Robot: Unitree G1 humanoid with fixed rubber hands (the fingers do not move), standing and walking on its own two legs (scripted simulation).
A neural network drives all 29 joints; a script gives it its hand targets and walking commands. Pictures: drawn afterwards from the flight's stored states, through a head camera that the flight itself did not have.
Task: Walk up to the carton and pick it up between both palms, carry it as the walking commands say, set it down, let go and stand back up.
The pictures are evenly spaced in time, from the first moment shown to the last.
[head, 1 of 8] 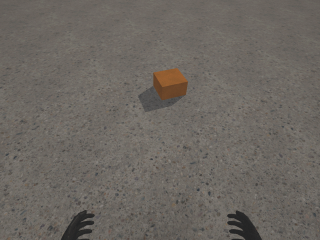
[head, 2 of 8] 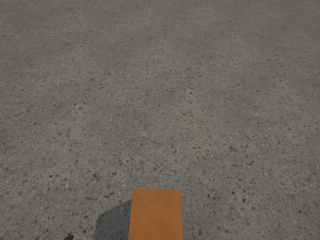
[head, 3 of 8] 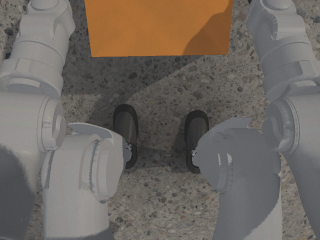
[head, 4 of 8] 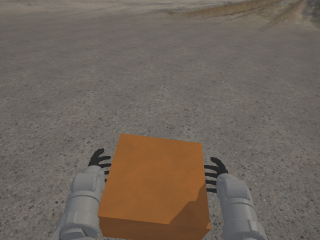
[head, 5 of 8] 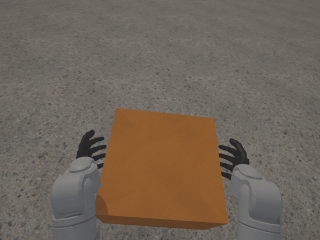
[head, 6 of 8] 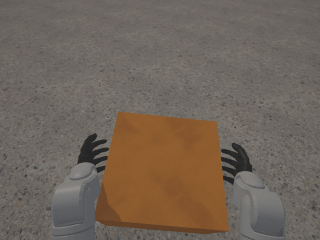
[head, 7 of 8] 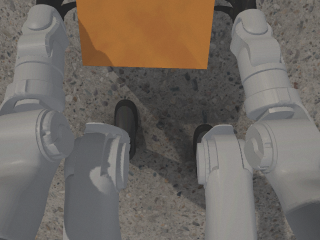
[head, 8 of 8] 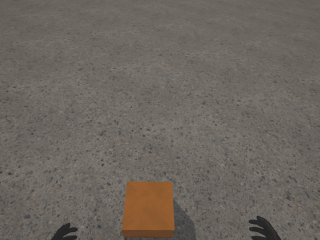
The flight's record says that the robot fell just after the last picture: no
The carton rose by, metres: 0.73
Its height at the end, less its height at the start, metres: +0.00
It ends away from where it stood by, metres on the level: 0.24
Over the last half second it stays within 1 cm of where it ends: yes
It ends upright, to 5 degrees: yes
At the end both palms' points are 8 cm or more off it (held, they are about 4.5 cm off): yes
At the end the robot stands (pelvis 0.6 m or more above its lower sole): yes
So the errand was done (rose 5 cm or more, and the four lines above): yes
